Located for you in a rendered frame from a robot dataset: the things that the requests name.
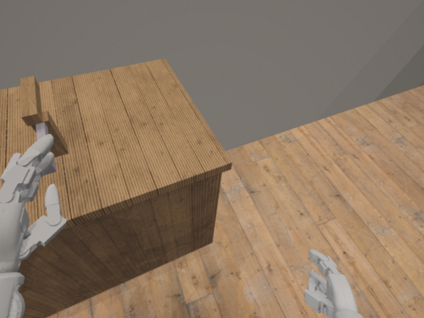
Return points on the counter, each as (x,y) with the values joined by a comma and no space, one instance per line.
(138,174)

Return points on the tap lever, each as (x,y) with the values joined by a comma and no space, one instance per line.
(41,131)

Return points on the right robot hand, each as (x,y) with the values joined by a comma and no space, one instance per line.
(333,294)

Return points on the left robot hand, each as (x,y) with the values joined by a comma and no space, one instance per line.
(20,185)

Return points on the left robot forearm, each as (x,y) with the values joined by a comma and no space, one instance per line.
(12,304)

